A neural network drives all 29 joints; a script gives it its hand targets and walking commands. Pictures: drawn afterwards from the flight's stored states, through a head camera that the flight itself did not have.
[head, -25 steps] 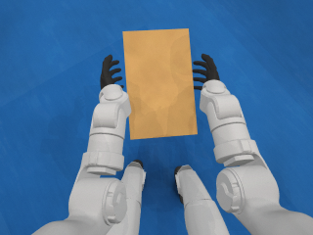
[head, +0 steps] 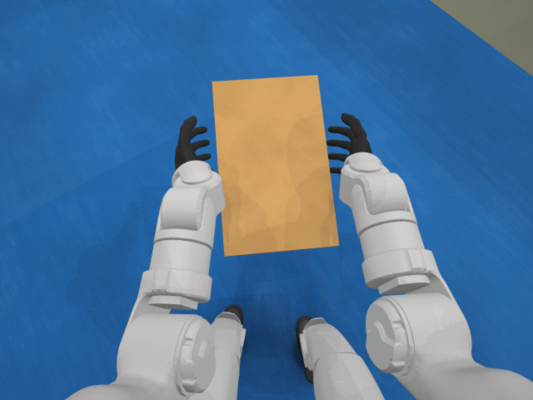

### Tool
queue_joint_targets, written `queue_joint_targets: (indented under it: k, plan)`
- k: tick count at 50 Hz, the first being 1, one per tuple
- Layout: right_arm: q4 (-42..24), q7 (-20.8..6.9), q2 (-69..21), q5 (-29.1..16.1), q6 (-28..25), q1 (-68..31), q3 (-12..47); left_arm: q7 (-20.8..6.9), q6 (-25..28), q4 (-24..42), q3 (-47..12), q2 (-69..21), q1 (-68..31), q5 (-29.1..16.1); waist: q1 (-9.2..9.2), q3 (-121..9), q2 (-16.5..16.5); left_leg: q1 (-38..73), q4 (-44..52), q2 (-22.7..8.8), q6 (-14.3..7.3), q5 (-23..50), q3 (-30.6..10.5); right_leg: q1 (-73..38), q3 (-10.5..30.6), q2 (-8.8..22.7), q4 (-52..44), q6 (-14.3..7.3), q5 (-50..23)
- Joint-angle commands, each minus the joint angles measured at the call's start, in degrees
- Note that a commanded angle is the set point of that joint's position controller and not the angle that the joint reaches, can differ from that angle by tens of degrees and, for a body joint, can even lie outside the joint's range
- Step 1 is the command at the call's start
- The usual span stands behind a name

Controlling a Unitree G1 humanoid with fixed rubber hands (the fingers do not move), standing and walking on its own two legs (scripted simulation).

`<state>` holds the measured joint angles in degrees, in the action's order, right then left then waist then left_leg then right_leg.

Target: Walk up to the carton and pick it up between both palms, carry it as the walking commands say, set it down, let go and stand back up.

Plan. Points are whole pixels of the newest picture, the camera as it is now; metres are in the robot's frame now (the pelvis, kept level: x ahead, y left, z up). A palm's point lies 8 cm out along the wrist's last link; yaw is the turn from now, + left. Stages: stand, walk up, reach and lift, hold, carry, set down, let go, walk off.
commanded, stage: reach and lift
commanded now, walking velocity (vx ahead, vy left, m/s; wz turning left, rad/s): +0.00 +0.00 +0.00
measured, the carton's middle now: (270, 173) +0.45 +0.02 -0.05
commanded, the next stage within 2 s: hold in 1.20 s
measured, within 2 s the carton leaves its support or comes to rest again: neither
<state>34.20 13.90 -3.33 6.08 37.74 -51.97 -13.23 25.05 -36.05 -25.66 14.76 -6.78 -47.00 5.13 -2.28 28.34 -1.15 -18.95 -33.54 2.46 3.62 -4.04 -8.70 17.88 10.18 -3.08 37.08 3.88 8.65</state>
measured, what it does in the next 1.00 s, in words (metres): shifts its weight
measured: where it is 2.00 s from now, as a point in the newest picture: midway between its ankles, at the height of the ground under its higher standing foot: (269, 355)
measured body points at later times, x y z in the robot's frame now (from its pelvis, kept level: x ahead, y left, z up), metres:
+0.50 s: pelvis +0.06 +0.02 +0.01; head -0.01 +0.02 +0.46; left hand +0.42 +0.13 +0.09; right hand +0.42 -0.12 +0.08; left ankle +0.17 +0.14 -0.71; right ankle +0.14 -0.15 -0.71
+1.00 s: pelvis +0.13 +0.01 +0.03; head +0.06 +0.01 +0.47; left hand +0.45 +0.11 +0.07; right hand +0.43 -0.14 +0.06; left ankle +0.17 +0.14 -0.71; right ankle +0.14 -0.15 -0.71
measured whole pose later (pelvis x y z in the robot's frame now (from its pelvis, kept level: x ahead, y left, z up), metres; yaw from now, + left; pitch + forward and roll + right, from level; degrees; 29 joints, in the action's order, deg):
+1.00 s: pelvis +0.13 +0.01 +0.03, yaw -3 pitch -2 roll +1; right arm 31.1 9.9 -11.1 12.5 41.6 -22.0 -13.0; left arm 15.2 -39.3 -31.6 13.8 -11.4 -23.4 14.2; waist 0.2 -9.2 -1.2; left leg -13.3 -27.7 1.0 1.6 -12.6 -4.7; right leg 12.7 9.2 -0.3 29.0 3.1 14.6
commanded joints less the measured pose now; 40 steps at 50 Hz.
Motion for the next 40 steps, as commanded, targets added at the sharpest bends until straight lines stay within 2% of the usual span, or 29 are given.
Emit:
queue_joint_targets:
  k: [1, 3, 5, 6, 7, 9, 10, 11, 14, 15, 16, 17, 18, 19, 20, 21, 22, 23, 24, 25, 26, 27, 28, 29, 30, 32, 35, 37, 40]
  plan:
    - [-17.18, -24.94, -68.4, -16.02, -5.92, -57.17, 31.5, -36.41, 1.19, 7.05, -39.35, -61.22, -54.66, -16.4, 0.84, -115.21, 1.77, 28.32, 5.38, 2.57, -0.08, -12.54, 7.74, -12.17, -7.64, -1.11, -9.69, -3.59, 10.54]
    - [-13.72, -25.14, -67.45, -14.23, -5.51, -56.93, 28.01, -36.59, 0.85, 2.99, -37.25, -61.83, -54.54, -15.62, 2.33, -107.95, 1.64, 25.56, 5.95, 2.29, -0.07, -18.19, 7.39, -9.58, -7.98, -1.05, -10.07, -3.8, 15.14]
    - [-12.17, -25.4, -66.99, -12.66, -5.34, -56.8, 25.91, -36.7, 0.97, 1.34, -35.62, -62.62, -54.71, -15.02, 2.66, -104.45, 1.67, 24.42, 5.95, 2.31, -0.2, -20.8, 7.41, -8.22, -7.93, -1.2, -10.38, -4.1, 17.35]
    - [-9.29, -25.6, -65.96, -11.54, -5.28, -57.6, 23.41, -36.72, 0.76, -2.57, -32.87, -63.64, -54.67, -13.92, 3.19, -99.04, 2.56, 22.22, 6.16, 2.09, -0.22, -24.24, 6.91, -5.7, -8.18, -1.16, -10.17, -4.26, 20.17]
    - [-6.09, -25.96, -65.23, -9.95, -5.3, -57.41, 20.1, -36.82, 1.01, -4.76, -30.6, -63.59, -56.22, -12.91, 4.67, -94.03, 2.5, 21.57, 6.1, 1.94, -0.48, -27.34, 6.66, -2.74, -8.52, -1.16, -10.33, -4.29, 22.67]
    - [3.64, -26.97, -68.69, -5.8, -5.22, -56.16, 13.49, -36.8, 1.26, -14.16, -20.55, -65.31, -55.16, -8.09, 3.76, -77.79, 1.08, 15.67, 6.11, 1.87, -1.68, -32.05, 6.85, 0.84, -9.53, -1.2, -10.92, -4.06, 28.47]
    - [7.68, -27.52, -68.38, -3.73, -5.65, -55.98, 9.54, -37.02, 1.24, -19.95, -14.95, -65.67, -53.33, -5.22, 3.43, -69.94, 2.02, 13.27, 6.47, 1.95, -2.18, -33.98, 6.62, 3.12, -10.17, -1.28, -11.0, -4.17, 30.26]
    - [12.15, -27.98, -66.96, -1.97, -5.95, -53.05, 5.43, -37.01, 1.51, -23.74, -11.18, -65.66, -51.18, -3.37, 3.98, -64.12, 2.41, 12.61, 6.89, 1.75, -2.19, -33.84, 6.35, 5.33, -10.67, -1.36, -11.12, -4.45, 29.95]
    - [14.26, -27.76, -65.76, -2.88, -7.05, -49.97, 3.33, -37.23, 2.47, -27.56, -4.21, -63.43, -44.6, -0.65, 0.07, -58.11, 1.03, 12.26, 6.05, 2.3, -2.69, -21.34, 7.17, 4.35, -8.99, -0.47, -12.43, -4.76, 21.49]
    - [15.53, -27.66, -64.72, -2.27, -7.27, -47.28, 2.01, -37.11, 2.69, -28.13, -2.71, -62.33, -43.69, 0.27, 0.46, -56.64, 0.48, 12.13, 6.06, 2.17, -2.55, -18.64, 7.42, 4.03, -8.47, -0.55, -12.89, -4.77, 19.37]
    - [15.34, -27.54, -64.88, -2.46, -7.55, -46.67, 2.4, -37.21, 3.1, -27.84, -1.74, -61.14, -43.14, 0.58, -0.43, -56.31, -0.29, 12.52, 6.34, 2.2, -2.56, -16.47, 7.74, 3.0, -8.03, -0.43, -13.28, -4.41, 17.58]
    - [16.95, -27.63, -63.87, -1.4, -7.9, -45.77, 0.35, -37.24, 3.45, -28.96, -0.79, -60.44, -44.42, 0.97, 0.77, -54.54, -0.16, 12.22, 6.87, 2.24, -2.58, -20.51, 7.57, 3.35, -7.82, -0.3, -13.76, -4.45, 20.66]
    - [19.31, -28.0, -64.16, -0.35, -8.01, -45.49, -1.1, -37.41, 3.71, -28.75, 1.01, -59.34, -45.31, 1.68, 0.77, -53.33, -0.95, 12.41, 7.57, 2.32, -3.0, -25.51, 7.47, 4.8, -8.07, -0.4, -14.22, -4.53, 25.8]
    - [20.69, -28.35, -62.84, 0.67, -8.61, -47.53, -2.9, -37.61, 3.98, -29.95, 1.41, -59.25, -47.84, 1.45, 2.07, -51.71, -0.12, 11.33, 8.37, 2.05, -2.72, -33.34, 7.1, 5.07, -8.69, -0.36, -13.68, -4.48, 30.73]
    - [22.47, -28.91, -61.18, 1.14, -8.8, -47.62, -4.24, -37.73, 3.92, -30.03, 1.13, -60.87, -47.77, 1.12, 3.0, -50.38, 2.4, 10.54, 10.15, 0.71, -2.24, -38.88, 5.96, 5.52, -10.33, -1.02, -12.33, -4.78, 31.56]
    - [23.53, -29.17, -59.5, 1.49, -8.67, -46.82, -4.6, -37.37, 3.47, -30.6, 0.64, -62.24, -46.41, 1.22, 3.36, -47.87, 5.25, 8.49, 11.58, -0.12, -2.16, -40.67, 4.97, 4.36, -10.86, -1.43, -11.02, -4.95, 29.19]
    - [22.55, -29.08, -57.55, 1.24, -8.74, -45.61, -4.43, -36.92, 3.05, -30.95, -1.29, -64.49, -43.72, 0.29, 4.57, -47.07, 7.07, 8.65, 12.61, -0.84, -1.74, -37.37, 3.94, 4.61, -10.93, -1.77, -10.11, -5.28, 23.46]
    - [18.58, -28.54, -56.84, 0.02, -9.04, -46.34, -1.89, -36.63, 2.9, -29.94, -3.8, -65.53, -43.04, -1.04, 3.66, -48.87, 6.32, 10.03, 11.85, -0.44, -1.48, -29.95, 4.22, 4.06, -10.22, -1.47, -10.68, -5.68, 18.14]
    - [13.61, -27.96, -58.82, -2.07, -9.49, -48.89, 1.75, -36.42, 3.19, -27.32, -5.75, -64.71, -43.34, -1.93, 1.5, -53.25, 3.27, 11.41, 9.84, 0.55, -1.91, -22.15, 5.73, 2.61, -8.74, -0.73, -11.81, -5.68, 14.69]
    - [9.31, -27.24, -60.6, -3.64, -9.71, -51.35, 4.63, -36.35, 3.48, -25.31, -7.22, -64.06, -45.0, -2.96, 0.33, -55.79, 1.2, 12.08, 7.91, 1.56, -2.17, -17.36, 6.84, 0.9, -7.52, -0.39, -12.62, -5.53, 13.43]
    - [7.16, -26.73, -63.33, -4.29, -9.48, -49.9, 6.24, -36.66, 4.18, -21.32, -9.06, -62.6, -47.94, -3.92, 0.93, -58.64, -2.05, 12.81, 6.81, 2.12, -2.82, -16.21, 8.08, -0.69, -6.8, -0.31, -13.68, -4.96, 13.97]
    - [5.81, -26.53, -66.78, -4.61, -9.59, -49.6, 7.53, -36.83, 4.69, -20.47, -8.63, -61.5, -48.48, -3.81, 0.51, -60.83, -3.84, 12.51, 6.61, 2.59, -3.36, -18.25, 8.94, -2.01, -6.7, -0.24, -14.1, -4.27, 16.35]
    - [5.28, -26.68, -68.86, -5.01, -9.71, -50.57, 8.39, -36.97, 5.11, -18.65, -8.86, -61.73, -50.21, -4.04, 0.26, -62.31, -3.27, 12.26, 6.65, 2.48, -3.36, -22.58, 8.97, -1.46, -6.82, -0.33, -13.58, -4.2, 19.91]
    - [6.01, -26.95, -69.45, -4.97, -9.36, -49.63, 8.15, -37.01, 5.41, -15.43, -11.03, -63.02, -52.22, -5.03, 2.02, -63.06, -0.97, 12.1, 7.8, 1.71, -3.23, -27.0, 7.62, -0.84, -7.59, -1.33, -11.95, -4.28, 20.59]
    - [6.79, -27.14, -69.09, -4.67, -8.98, -47.61, 7.91, -36.6, 4.93, -15.17, -11.89, -64.42, -50.26, -4.86, 2.64, -61.98, 0.84, 11.18, 8.65, 1.34, -2.8, -28.1, 6.8, -0.5, -8.54, -2.12, -10.45, -4.4, 19.29]
    - [4.2, -27.16, -69.02, -5.94, -9.17, -47.08, 10.04, -36.3, 4.61, -13.98, -15.07, -66.41, -48.38, -5.58, 2.68, -66.92, 1.95, 12.79, 8.32, 1.07, -2.19, -23.89, 6.28, -0.52, -8.64, -2.33, -9.24, -4.41, 14.8]
    - [0.05, -26.69, -70.39, -7.13, -9.2, -45.47, 12.78, -36.67, 4.58, -11.08, -19.0, -67.24, -46.7, -6.94, 2.22, -75.44, 0.58, 16.75, 6.11, 1.55, -1.48, -13.51, 6.88, -1.58, -8.13, -2.0, -9.21, -4.26, 8.97]
    - [-5.26, -26.34, -71.65, -8.7, -8.43, -43.31, 17.46, -36.66, 4.12, -8.93, -21.89, -67.96, -42.08, -7.65, 1.62, -80.62, -0.02, 18.85, 4.92, 2.08, -1.52, -4.99, 7.27, -5.22, -8.13, -2.54, -8.53, -3.39, 2.15]
    - [-11.93, -26.18, -73.29, -10.52, -6.76, -36.06, 24.24, -36.54, 2.93, -4.01, -27.32, -70.07, -33.84, -9.06, 2.43, -85.07, 0.24, 23.66, 4.33, 2.39, -1.49, 5.37, 6.16, -8.19, -7.5, -2.7, -8.08, -2.72, -7.99]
